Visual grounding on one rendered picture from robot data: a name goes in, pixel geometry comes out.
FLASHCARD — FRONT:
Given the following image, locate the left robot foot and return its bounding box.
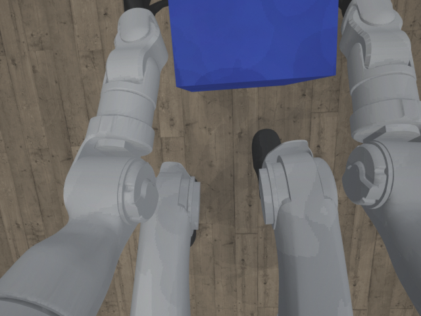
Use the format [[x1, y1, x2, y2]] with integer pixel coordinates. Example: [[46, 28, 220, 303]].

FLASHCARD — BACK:
[[190, 179, 197, 247]]

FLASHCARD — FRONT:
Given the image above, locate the left robot upper arm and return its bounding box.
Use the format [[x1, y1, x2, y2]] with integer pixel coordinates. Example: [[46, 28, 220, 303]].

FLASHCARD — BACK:
[[0, 155, 159, 316]]

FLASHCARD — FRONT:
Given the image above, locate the robot right forearm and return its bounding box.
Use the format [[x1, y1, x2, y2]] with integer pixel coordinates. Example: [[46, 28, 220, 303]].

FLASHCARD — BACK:
[[339, 0, 421, 143]]

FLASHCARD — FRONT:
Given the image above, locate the right robot upper arm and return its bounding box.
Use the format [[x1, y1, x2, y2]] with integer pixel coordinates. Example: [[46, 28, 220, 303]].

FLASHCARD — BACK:
[[342, 140, 421, 316]]

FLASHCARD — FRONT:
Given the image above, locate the robot right hand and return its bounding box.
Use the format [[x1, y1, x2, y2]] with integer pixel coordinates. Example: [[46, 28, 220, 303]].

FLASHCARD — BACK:
[[338, 0, 352, 17]]

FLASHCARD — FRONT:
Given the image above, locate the right robot foot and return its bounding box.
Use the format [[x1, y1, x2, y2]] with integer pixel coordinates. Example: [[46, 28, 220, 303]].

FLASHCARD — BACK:
[[252, 129, 281, 196]]

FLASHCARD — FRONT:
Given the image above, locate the robot left hand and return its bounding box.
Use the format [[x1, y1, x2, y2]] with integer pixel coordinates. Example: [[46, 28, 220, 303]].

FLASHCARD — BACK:
[[123, 0, 168, 16]]

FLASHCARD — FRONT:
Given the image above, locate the carton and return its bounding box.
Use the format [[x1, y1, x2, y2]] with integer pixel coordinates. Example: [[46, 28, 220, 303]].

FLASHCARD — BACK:
[[168, 0, 339, 92]]

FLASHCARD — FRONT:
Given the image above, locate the robot foot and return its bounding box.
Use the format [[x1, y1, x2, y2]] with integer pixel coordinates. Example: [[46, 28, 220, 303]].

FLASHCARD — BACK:
[[252, 129, 281, 196], [190, 179, 197, 247]]

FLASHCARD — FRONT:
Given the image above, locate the robot left forearm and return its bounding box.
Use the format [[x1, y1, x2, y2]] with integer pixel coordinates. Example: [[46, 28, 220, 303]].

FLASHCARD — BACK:
[[63, 8, 168, 204]]

